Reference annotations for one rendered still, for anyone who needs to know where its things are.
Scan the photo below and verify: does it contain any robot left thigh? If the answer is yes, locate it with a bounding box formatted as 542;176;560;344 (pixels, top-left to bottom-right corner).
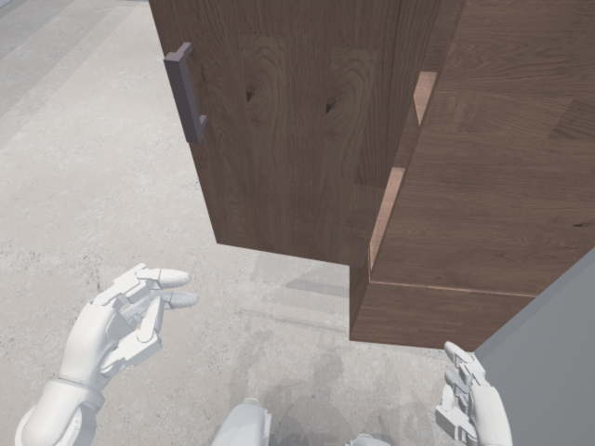
210;404;271;446

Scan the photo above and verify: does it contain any robot left hand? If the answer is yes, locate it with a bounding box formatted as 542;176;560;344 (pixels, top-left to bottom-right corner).
58;263;199;392

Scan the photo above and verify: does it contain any handle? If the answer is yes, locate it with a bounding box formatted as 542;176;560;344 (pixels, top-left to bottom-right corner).
163;42;208;144

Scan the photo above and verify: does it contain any left robot forearm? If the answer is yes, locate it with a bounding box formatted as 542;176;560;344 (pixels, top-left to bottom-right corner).
12;379;105;446

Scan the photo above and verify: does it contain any left robot shin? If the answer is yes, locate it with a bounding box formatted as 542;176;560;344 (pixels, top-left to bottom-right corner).
242;398;260;406

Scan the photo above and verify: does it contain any robot right hand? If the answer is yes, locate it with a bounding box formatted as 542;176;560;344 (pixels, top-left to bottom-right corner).
436;341;513;446

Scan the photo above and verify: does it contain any cupboard door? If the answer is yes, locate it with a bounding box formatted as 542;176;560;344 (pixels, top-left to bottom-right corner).
149;0;442;268

